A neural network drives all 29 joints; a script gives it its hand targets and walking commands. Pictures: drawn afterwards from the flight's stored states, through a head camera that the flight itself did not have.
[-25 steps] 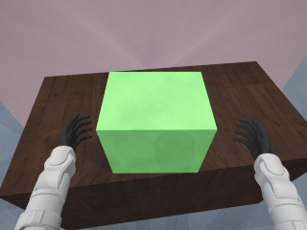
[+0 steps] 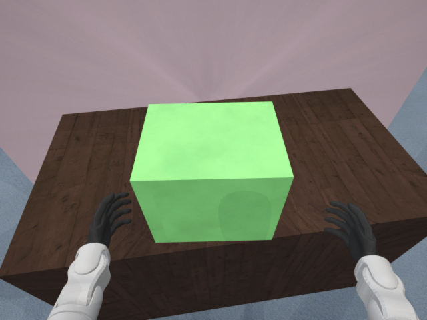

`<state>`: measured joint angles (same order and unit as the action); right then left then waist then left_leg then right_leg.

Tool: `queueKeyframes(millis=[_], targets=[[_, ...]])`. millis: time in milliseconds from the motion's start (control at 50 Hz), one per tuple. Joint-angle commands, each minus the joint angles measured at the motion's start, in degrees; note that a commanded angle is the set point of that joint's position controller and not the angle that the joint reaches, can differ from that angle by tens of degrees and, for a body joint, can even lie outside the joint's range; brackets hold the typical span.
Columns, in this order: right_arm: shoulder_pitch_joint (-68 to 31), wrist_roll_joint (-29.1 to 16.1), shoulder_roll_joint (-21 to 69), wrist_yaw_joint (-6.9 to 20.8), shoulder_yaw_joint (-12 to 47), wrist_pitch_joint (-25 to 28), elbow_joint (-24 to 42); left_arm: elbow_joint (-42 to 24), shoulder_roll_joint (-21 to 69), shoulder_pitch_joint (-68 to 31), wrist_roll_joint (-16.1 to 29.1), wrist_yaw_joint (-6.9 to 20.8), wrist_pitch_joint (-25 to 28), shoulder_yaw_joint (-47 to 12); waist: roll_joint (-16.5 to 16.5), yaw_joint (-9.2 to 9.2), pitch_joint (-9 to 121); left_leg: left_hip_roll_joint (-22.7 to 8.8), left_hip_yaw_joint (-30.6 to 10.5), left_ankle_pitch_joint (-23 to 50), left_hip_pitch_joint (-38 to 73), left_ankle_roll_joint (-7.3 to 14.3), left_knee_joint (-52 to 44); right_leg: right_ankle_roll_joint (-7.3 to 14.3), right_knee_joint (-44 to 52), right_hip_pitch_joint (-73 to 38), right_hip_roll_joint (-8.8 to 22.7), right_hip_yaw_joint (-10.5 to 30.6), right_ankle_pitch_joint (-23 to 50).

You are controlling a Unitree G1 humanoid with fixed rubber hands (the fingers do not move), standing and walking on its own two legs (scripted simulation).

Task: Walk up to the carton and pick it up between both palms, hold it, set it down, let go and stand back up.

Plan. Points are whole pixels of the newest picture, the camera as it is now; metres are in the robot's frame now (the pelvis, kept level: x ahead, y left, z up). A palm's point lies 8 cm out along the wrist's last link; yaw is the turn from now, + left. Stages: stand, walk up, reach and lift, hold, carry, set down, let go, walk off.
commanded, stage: set down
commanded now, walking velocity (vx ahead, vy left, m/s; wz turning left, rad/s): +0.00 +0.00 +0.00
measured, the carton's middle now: (212, 174) +0.45 +0.02 -0.01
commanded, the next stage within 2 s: let go in 1.00 s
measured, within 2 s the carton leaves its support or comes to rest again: neither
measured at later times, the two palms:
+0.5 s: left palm (96, 277) +0.22 +0.24 -0.03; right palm (352, 282) +0.22 -0.24 -0.04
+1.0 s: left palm (104, 297) +0.20 +0.22 -0.06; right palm (351, 306) +0.19 -0.24 -0.07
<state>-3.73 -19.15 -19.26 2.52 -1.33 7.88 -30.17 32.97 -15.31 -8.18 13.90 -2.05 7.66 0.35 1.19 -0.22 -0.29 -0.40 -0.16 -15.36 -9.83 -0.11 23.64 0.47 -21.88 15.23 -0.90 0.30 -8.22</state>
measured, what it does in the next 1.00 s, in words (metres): stands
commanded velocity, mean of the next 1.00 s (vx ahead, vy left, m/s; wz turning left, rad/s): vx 0.00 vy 0.00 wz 0.00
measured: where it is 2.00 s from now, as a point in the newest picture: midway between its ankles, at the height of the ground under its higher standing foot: outside the picture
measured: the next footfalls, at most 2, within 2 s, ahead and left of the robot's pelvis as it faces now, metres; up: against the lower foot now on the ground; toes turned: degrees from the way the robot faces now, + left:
none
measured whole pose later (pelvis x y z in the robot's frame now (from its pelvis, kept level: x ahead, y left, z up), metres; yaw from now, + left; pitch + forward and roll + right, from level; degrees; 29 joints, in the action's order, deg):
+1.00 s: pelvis -0.01 -0.01 -0.01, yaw +0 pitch -5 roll +0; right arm 3.9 -5.9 -11.8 0.6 -0.6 14.8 -44.1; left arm 39.5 -13.6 1.8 8.3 -1.7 6.4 -1.7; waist 0.5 0.4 -3.9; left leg -0.8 -0.3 -17.8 -4.9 -0.9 27.3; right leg 1.2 -27.4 11.2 -1.3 0.1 -11.6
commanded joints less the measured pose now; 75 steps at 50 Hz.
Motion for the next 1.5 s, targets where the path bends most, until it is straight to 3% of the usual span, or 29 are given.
queueKeyframes(millis=[0,120,240,280,320,440,560,600,680,720,800,820,880,920,940,980,1000,1040,1060,1080,1140,1180,1200,1260,1360,1400,1420,1460,1480], targets=[[-9.53,0.28,-7.35,0.02,-1.67,5.36,6.95,-7.62,-8.93,-9.93,1.48,-0.23,6.84,1.25,-0.83,0.16,17.39,1.2,-0.22,13.95,-7.0,-1.3,-3.24,1.46,-1.51,-18.19,-0.2,2.23,13.36],[-4.49,2.37,-5.27,-1.57,-0.36,11.03,2.51,-1.06,-8.42,-2.23,1.23,2.04,12.38,1.08,-3.67,0.35,13.94,2.1,-0.23,11.2,-9.14,-1.05,-1.76,0.99,-2.69,-19.63,0.08,2.57,12.04],[-5.46,3.19,-4.35,-1.6,-1.27,15.28,-2.03,-1.71,-8.86,-4.68,1.77,1.43,16.38,-0.75,-0.47,0.08,10.68,1.51,-0.07,9.05,-9.78,-2.33,0.18,1.72,-4.71,-15.6,-0.36,1.81,7.28],[-4.88,3.78,-4.43,-1.35,-1.73,16.59,-2.43,-2.44,-8.3,-4.37,2.14,0.65,17.24,-1.82,0.96,-0.85,11.81,1.62,-0.01,9.26,-8.44,-2.95,0.9,2.11,-5.08,-14.32,-0.47,1.32,6.97],[-6.53,3.56,-4.82,-0.95,-1.26,16.92,-2.35,-2.71,-8.49,-5.11,3.41,0.13,17.75,-2.67,0.26,-1.04,12.1,1.06,-0.32,7.15,-10.32,-2.3,0.89,1.92,-6.14,-13.34,-0.8,1.0,5.44],[-6.16,4.86,-2.78,-0.75,0.36,16.16,-8.09,3.93,-6.44,-3.46,2.25,0.58,15.38,-2.48,-0.51,-0.41,8.06,1.49,-0.22,2.83,-13.62,-1.72,0.86,1.54,-7.06,-13.63,-0.48,1.32,2.06],[-4.94,6.55,-3.01,-1.11,1.0,15.72,-10.33,5.9,-6.49,-0.94,-0.26,0.71,11.39,-0.65,-2.24,1.06,7.49,1.23,1.0,5.25,-11.34,-1.6,0.37,1.38,-6.12,-15.51,-0.63,1.5,3.49],[-4.2,7.01,-2.25,-1.14,0.83,15.29,-10.52,4.46,-6.65,-1.32,-1.92,0.62,9.91,0.02,-1.36,1.82,6.19,1.36,1.36,4.56,-10.86,-1.77,-0.3,1.54,-5.63,-15.65,-0.54,1.26,2.87],[-3.29,9.37,-2.31,-1.51,-0.2,13.68,-9.97,3.92,-5.98,-0.74,-2.82,0.4,6.24,-0.39,-1.12,0.59,5.14,1.16,1.81,3.7,-9.39,-1.85,-1.37,2.16,-3.76,-15.64,-0.49,1.43,2.2],[-2.81,10.0,-1.64,-1.38,-1.02,13.34,-7.72,0.29,-5.69,-1.33,-2.73,-0.35,6.1,-1.07,-0.03,0.36,5.55,0.99,2.25,2.74,-9.12,-2.17,-1.58,1.91,-3.82,-15.67,-0.2,1.56,1.77],[-1.77,11.6,-0.5,-1.04,-1.12,10.33,-8.7,0.36,-5.51,-0.94,-3.84,-0.55,3.55,-0.23,-0.26,1.23,3.55,0.58,2.76,-0.87,-10.67,-1.26,-3.83,1.54,-3.18,-18.12,-0.21,1.16,-1.14],[-2.63,11.56,0.56,-1.12,-1.29,10.01,-6.55,-0.85,-5.62,-1.55,-3.52,-0.45,3.24,-0.4,-0.6,0.47,4.21,0.57,2.51,-1.24,-11.27,-0.69,-3.58,1.36,-2.8,-18.97,0.26,2.13,-1.73],[-0.6,12.95,1.35,-1.53,-1.01,9.45,-6.36,-1.07,-5.56,1.16,-4.22,-0.45,2.0,-0.2,-2.54,1.07,4.29,0.9,3.08,1.39,-10.27,-0.88,-3.7,1.0,-2.18,-19.89,0.42,1.96,0.94],[2.09,13.28,1.42,-2.22,-0.87,8.39,-8.05,0.3,-5.38,4.25,-6.24,0.48,-0.57,0.42,-2.36,1.18,2.68,1.13,3.22,5.03,-7.16,-0.74,-3.75,1.16,-1.04,-19.28,0.71,2.01,5.22],[3.53,13.71,2.27,-2.51,-0.25,7.99,-8.2,0.25,-4.87,6.2,-6.8,0.86,-1.64,0.09,-2.27,0.42,2.47,1.15,3.08,6.54,-6.23,-1.02,-4.32,0.79,-0.29,-19.82,0.6,2.32,5.75],[3.11,14.6,2.08,-2.98,-0.06,7.14,-10.3,1.42,-3.77,6.35,-8.09,1.46,-4.16,0.57,-2.42,0.63,0.68,0.97,2.98,7.32,-5.06,-1.42,-4.46,1.03,0.61,-19.79,0.62,2.08,5.57],[4.07,14.8,1.8,-3.2,-0.92,7.46,-8.04,-1.84,-4.37,7.95,-8.58,1.43,-4.68,0.64,-1.88,1.09,1.76,0.87,3.19,7.9,-4.42,-1.42,-4.98,1.14,0.83,-20.95,0.35,1.24,5.69],[2.47,14.88,1.69,-2.95,-2.43,8.01,-5.19,-5.86,-4.22,5.67,-8.53,0.46,-4.43,0.93,-0.93,1.73,3.26,0.77,3.89,7.2,-5.31,-1.7,-5.4,1.3,0.43,-21.54,0.06,1.07,4.55],[2.98,15.0,2.28,-2.66,-1.68,7.48,-6.49,-4.74,-3.55,6.48,-9.24,0.17,-4.86,0.53,-0.18,1.2,1.27,0.51,3.55,6.97,-5.5,-1.6,-5.88,1.22,0.53,-20.77,-0.08,1.05,3.84],[2.88,14.58,2.13,-2.43,-2.73,8.0,-3.21,-8.23,-4.37,5.19,-8.66,-0.34,-3.99,1.32,-0.69,1.97,2.64,0.41,3.94,6.03,-6.31,-1.32,-6.0,1.09,0.13,-21.03,-0.14,0.83,2.86],[5.5,17.73,3.32,-2.39,-2.84,6.23,-5.44,-4.55,-3.5,8.77,-10.09,0.21,-6.13,1.58,-2.88,1.06,0.99,0.5,4.41,3.71,-5.95,-0.61,-6.42,1.0,1.3,-20.71,0.38,1.53,1.78],[5.67,18.09,3.61,-2.65,-2.14,4.92,-6.33,-4.17,-3.33,9.55,-11.07,0.61,-8.67,1.4,-2.11,1.08,-0.48,0.74,4.43,3.87,-6.15,-0.69,-6.8,0.68,2.27,-20.59,0.73,1.95,1.63],[5.91,17.9,3.62,-2.78,-3.11,5.06,-4.21,-7.03,-3.33,9.46,-10.32,0.54,-9.11,1.43,-2.45,0.82,1.17,0.39,4.5,5.62,-5.2,-0.65,-6.54,0.48,1.81,-21.53,0.51,1.55,3.44],[7.53,17.88,3.81,-2.14,-2.58,4.48,-5.98,-9.73,-3.33,10.84,-11.94,-0.07,-11.19,1.66,0.35,1.46,1.34,0.13,4.68,8.9,-5.19,-1.51,-6.29,1.05,1.14,-21.02,0.09,0.94,5.51],[10.17,18.36,3.13,-2.13,-2.79,5.5,-6.51,-11.76,-3.04,14.52,-12.27,0.24,-12.09,1.31,-0.13,0.26,2.4,0.27,4.54,15.43,-0.27,-2.38,-4.39,0.95,1.11,-19.73,-0.32,0.12,10.33],[10.01,18.34,3.43,-2.15,-2.94,6.14,-5.49,-12.35,-3.21,15.22,-12.87,-0.05,-12.02,1.97,1.52,0.76,2.48,0.25,4.62,16.16,-0.58,-2.58,-4.06,1.05,0.9,-20.28,-0.41,0.16,12.15],[10.65,18.69,3.26,-2.11,-2.8,6.35,-6.05,-11.61,-2.94,16.21,-12.98,0.16,-12.03,2.23,0.13,0.73,1.77,0.13,4.62,16.98,-1.23,-2.31,-3.93,1.02,0.86,-20.68,-0.19,0.29,13.08],[10.76,18.92,3.34,-2.2,-2.83,6.23,-6.97,-11.29,-2.78,16.12,-13.58,0.53,-12.87,1.76,1.25,0.8,1.23,0.2,4.51,15.96,-0.95,-2.87,-4.29,1.35,1.12,-20.85,-0.59,-0.2,10.99],[14.53,22.57,-4.03,-2.15,-5.35,-2.62,-9.18,-4.03,-5.72,25.04,-19.48,1.39,-9.23,3.91,7.4,2.66,2.62,-5.54,1.17,22.34,2.62,-1.99,1.37,-0.21,-3.93,-7.59,4.73,4.71,22.92]])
